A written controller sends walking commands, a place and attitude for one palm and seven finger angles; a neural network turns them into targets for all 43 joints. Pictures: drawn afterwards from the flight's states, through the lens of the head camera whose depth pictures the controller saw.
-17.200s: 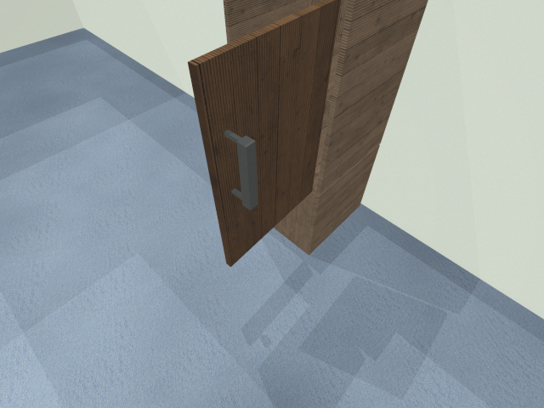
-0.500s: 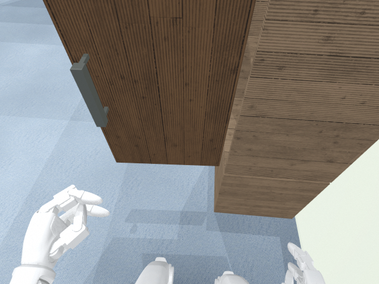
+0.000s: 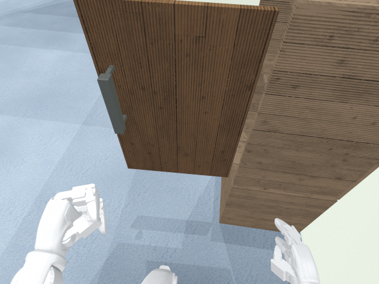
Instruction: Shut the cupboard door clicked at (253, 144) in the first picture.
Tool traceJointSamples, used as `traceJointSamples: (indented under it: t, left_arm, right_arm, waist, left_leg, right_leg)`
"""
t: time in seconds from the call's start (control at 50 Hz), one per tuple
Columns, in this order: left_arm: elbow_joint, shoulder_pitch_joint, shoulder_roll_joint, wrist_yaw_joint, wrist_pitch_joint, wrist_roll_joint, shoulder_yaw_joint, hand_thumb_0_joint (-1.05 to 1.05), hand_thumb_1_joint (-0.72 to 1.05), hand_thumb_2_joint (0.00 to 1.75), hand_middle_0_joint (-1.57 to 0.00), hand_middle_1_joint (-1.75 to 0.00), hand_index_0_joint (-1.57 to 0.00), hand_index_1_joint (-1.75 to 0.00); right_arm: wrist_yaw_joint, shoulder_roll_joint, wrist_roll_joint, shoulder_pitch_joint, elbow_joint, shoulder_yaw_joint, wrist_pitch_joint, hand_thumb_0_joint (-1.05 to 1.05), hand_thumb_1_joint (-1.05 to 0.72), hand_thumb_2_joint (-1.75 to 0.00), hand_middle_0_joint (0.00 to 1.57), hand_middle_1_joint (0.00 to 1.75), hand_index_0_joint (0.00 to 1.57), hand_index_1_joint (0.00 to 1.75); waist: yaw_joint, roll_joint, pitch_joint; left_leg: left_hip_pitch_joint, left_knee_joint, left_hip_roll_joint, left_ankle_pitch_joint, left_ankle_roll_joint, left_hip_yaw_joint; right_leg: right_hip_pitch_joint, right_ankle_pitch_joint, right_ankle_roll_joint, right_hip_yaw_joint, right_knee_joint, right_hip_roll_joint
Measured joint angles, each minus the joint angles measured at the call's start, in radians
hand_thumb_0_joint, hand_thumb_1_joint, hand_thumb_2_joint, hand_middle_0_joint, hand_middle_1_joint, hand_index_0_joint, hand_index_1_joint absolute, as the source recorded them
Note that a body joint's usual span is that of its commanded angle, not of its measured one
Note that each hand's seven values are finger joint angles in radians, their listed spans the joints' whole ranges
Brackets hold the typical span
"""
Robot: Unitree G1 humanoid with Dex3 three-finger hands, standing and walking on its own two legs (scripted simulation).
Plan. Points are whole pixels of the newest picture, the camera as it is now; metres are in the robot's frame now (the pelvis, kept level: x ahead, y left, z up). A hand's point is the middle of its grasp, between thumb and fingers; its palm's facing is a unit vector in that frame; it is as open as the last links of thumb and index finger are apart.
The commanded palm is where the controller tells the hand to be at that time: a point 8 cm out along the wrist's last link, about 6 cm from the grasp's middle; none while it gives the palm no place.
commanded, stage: raise the hand and make a fist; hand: left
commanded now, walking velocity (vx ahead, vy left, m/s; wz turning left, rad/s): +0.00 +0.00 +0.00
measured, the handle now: (115, 101) +0.52 +0.24 +0.08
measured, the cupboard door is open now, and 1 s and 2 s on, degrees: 93 93 93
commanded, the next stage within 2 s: bring the fist close to the handle in 0.56 s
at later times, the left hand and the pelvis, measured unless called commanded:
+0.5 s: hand (113, 210) +0.23 +0.16 +0.09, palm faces -0.01 -1.00 -0.03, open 3.1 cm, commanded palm +0.21 +0.21 +0.09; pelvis +0.00 -0.02 +0.01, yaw -1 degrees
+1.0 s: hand (110, 176) +0.29 +0.19 +0.09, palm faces +0.00 -1.00 -0.03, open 3.1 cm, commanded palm +0.27 +0.24 +0.09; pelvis +0.01 -0.02 +0.01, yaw -1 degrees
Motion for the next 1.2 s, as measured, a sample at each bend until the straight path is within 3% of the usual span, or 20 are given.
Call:
traceJointSamples:
  t: [0.38, 0.72, 0.86, 1.02, 1.2]
  left_arm:
    - [0.062, -0.039, -0.003, -0.022, 0.009, -0.033, 0.024, 0.02, 0.9, 0.89, -1.3, -1.5, -1.3, -1.5]
    - [0.077, -0.052, -0.011, -0.029, -0.01, -0.03, 0.022, 0.02, 0.9, 0.89, -1.3, -1.5, -1.3, -1.5]
    - [0.177, -0.192, 0.006, -0.046, -0.001, -0.034, 0.054, 0.02, 0.9, 0.89, -1.3, -1.5, -1.31, -1.5]
    - [0.316, -0.337, 0.035, -0.08, 0.038, -0.044, 0.108, 0.02, 0.9, 0.89, -1.3, -1.5, -1.3, -1.5]
    - [0.438, -0.452, 0.047, -0.086, 0.021, -0.034, 0.134, 0.02, 0.9, 0.9, -1.3, -1.5, -1.3, -1.5]
  right_arm:
    - [-0.011, -0.038, 0.011, 0.058, 0.054, -0.03, -0.006, 0.02, -0.9, -0.89, 0.2, 0.3, 0.2, 0.3]
    - [-0.012, -0.028, 0.01, 0.025, 0.048, -0.027, 0.0, 0.02, -0.9, -0.89, 0.2, 0.29, 0.2, 0.3]
    - [-0.021, -0.028, 0.011, 0.008, 0.075, -0.018, 0.003, 0.02, -0.9, -0.89, 0.2, 0.3, 0.2, 0.3]
    - [-0.025, -0.033, 0.015, 0.017, 0.091, -0.02, 0.02, 0.02, -0.9, -0.89, 0.2, 0.3, 0.2, 0.3]
    - [-0.02, -0.048, 0.017, 0.035, 0.104, -0.034, 0.039, 0.02, -0.9, -0.89, 0.2, 0.29, 0.2, 0.3]
  waist:
    - [-0.016, 0.002, 0.009]
    - [-0.004, 0.006, 0.008]
    - [0.002, 0.005, 0.014]
    - [-0.012, 0.0, 0.013]
    - [-0.021, -0.006, 0.016]
  left_leg:
    - [0.07, -0.071, 0.013, 0.023, -0.026, 0.009]
    - [0.064, -0.063, 0.014, 0.009, -0.032, 0.007]
    - [0.042, -0.048, 0.012, 0.004, -0.031, 0.003]
    - [0.05, -0.071, 0.013, 0.011, -0.026, 0.014]
    - [0.049, -0.087, 0.01, 0.02, -0.017, 0.027]
  right_leg:
    - [0.047, 0.012, -0.024, 0.012, -0.038, 0.011]
    - [0.038, -0.005, -0.03, 0.01, -0.025, 0.013]
    - [0.02, -0.01, -0.029, 0.005, -0.015, 0.012]
    - [0.025, 0.002, -0.023, 0.018, -0.038, 0.012]
    - [0.02, 0.014, -0.015, 0.03, -0.053, 0.008]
